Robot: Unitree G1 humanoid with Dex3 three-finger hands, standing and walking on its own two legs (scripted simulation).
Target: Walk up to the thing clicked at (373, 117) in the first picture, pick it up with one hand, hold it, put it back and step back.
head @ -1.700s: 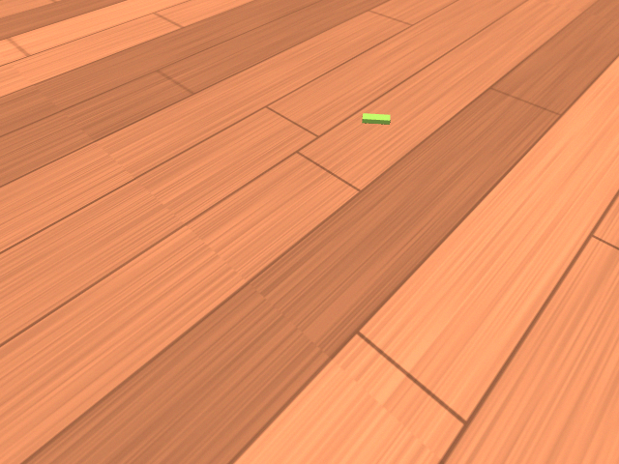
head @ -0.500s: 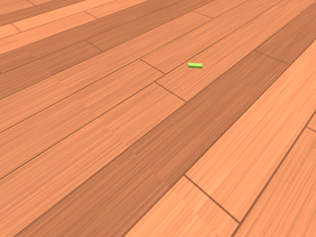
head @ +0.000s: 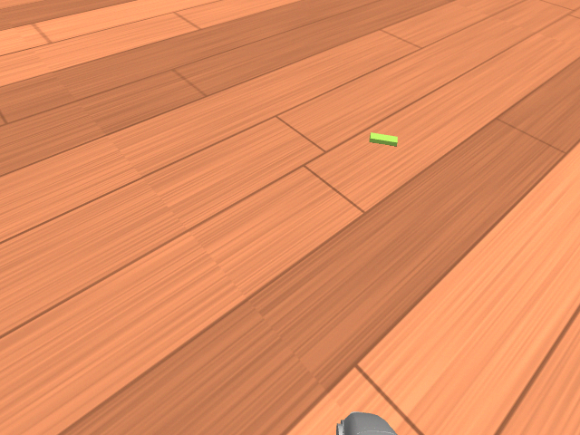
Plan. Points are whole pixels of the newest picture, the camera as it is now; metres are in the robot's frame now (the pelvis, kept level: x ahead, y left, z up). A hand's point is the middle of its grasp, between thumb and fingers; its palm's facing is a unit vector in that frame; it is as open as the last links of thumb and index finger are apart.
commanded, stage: walk up
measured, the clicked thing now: (383, 139) +1.70 -0.51 -0.76
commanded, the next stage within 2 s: none
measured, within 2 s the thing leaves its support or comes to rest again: neither
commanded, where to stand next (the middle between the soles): +0.74 -0.05 m, yaw +1 degrees
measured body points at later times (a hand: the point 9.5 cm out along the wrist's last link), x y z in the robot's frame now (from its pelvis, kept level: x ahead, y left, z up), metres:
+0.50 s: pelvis +0.23 -0.04 +0.00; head +0.24 -0.05 +0.45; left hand +0.29 +0.28 -0.10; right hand +0.30 -0.36 -0.12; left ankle +0.30 +0.11 -0.70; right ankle +0.23 -0.16 -0.74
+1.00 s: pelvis +0.44 -0.05 -0.02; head +0.46 -0.06 +0.43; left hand +0.53 +0.28 -0.11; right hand +0.46 -0.38 -0.13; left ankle +0.38 +0.10 -0.74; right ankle +0.54 -0.18 -0.74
